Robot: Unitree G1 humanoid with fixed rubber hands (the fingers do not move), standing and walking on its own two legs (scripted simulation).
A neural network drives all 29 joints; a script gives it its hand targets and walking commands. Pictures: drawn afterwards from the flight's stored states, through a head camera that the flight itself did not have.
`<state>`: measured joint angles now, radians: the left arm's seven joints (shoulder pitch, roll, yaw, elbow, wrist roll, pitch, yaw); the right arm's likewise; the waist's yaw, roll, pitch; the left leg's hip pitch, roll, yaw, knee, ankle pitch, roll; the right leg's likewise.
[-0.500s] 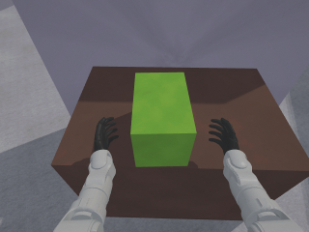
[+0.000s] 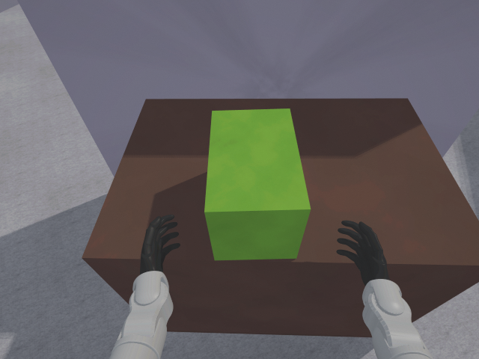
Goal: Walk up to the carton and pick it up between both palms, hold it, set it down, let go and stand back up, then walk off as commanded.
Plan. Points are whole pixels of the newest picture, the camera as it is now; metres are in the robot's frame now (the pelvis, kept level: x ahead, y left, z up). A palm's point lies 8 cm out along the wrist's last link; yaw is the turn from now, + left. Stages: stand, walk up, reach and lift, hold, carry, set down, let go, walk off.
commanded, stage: set down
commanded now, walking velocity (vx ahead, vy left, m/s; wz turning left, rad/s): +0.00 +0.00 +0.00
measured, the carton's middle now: (253, 182) +0.48 +0.03 -0.02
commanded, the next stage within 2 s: none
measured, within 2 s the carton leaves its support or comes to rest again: neither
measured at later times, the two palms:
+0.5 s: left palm (138, 305) +0.22 +0.20 -0.01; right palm (395, 313) +0.22 -0.20 +0.00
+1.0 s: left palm (140, 310) +0.22 +0.20 -0.03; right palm (388, 316) +0.22 -0.19 -0.02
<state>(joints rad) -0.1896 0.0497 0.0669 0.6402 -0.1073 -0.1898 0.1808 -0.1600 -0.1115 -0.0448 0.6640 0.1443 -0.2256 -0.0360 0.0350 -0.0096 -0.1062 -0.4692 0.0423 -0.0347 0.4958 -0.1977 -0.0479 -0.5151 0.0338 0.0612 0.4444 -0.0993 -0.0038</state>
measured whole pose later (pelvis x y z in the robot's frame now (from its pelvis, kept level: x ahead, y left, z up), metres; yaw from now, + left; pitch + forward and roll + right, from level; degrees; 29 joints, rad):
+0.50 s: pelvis +0.01 +0.01 +0.00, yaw +0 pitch +2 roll +0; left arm 0.18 0.06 -0.01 0.30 -0.12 -0.08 0.18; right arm 0.21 -0.11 -0.04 0.35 0.14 -0.19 -0.01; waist 0.04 -0.02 -0.04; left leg -0.28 0.04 -0.03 0.50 -0.24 -0.05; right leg -0.33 0.03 0.06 0.44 -0.14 0.00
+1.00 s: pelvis +0.02 +0.01 +0.00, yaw +0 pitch +2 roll -1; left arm 0.18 0.09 -0.02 0.29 -0.13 0.02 0.16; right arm 0.20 -0.11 -0.04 0.34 0.14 -0.10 0.00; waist 0.04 -0.01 0.01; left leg -0.28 0.04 -0.03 0.50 -0.25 -0.05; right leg -0.33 0.03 0.06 0.44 -0.15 0.00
